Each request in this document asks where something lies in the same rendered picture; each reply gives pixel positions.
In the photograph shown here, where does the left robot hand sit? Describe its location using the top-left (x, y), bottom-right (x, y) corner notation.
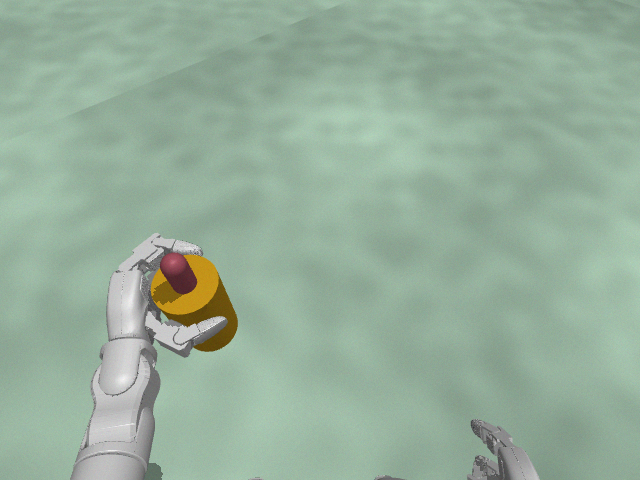
top-left (106, 233), bottom-right (228, 358)

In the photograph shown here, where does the bottle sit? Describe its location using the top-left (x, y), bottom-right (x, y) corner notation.
top-left (151, 252), bottom-right (238, 352)

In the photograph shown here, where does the left robot arm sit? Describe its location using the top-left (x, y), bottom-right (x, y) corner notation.
top-left (70, 337), bottom-right (160, 480)

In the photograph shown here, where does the right robot hand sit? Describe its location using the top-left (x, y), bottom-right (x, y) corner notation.
top-left (467, 419), bottom-right (540, 480)

